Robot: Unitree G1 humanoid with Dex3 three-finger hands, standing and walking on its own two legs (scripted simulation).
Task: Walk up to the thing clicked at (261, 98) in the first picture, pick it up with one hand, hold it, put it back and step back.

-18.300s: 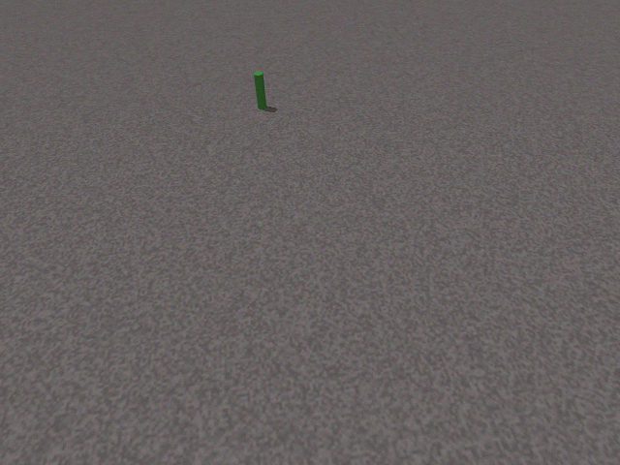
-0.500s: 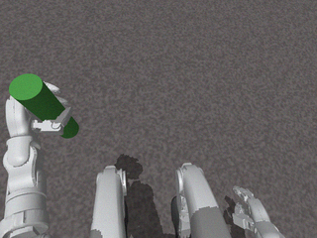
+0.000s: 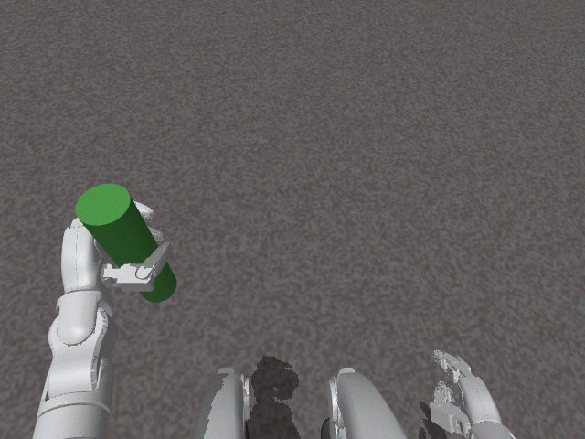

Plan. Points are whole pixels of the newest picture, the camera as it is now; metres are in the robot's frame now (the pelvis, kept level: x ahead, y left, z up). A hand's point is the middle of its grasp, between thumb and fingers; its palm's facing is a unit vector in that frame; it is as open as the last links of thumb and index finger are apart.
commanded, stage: lift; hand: left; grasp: from the side
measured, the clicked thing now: (136, 253) +0.36 +0.21 +0.02
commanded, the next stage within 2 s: hold in 0.90 s
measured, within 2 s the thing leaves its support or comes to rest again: neither
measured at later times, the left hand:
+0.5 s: hand (142, 229) +0.35 +0.17 +0.10, palm faces +0.13 -0.99 -0.03, open 7.7 cm
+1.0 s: hand (143, 211) +0.36 +0.17 +0.13, palm faces +0.14 -0.99 -0.02, open 7.7 cm
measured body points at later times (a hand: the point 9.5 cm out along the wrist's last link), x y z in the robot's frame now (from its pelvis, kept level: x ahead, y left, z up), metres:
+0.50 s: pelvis +0.01 +0.00 +0.06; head +0.09 +0.01 +0.51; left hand +0.34 +0.23 +0.10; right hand +0.15 -0.24 -0.05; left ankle +0.04 +0.12 -0.60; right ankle +0.02 -0.14 -0.60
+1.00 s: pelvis +0.02 -0.01 +0.08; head +0.09 +0.00 +0.53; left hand +0.35 +0.22 +0.13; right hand +0.16 -0.25 -0.03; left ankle +0.04 +0.12 -0.60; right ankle +0.02 -0.14 -0.60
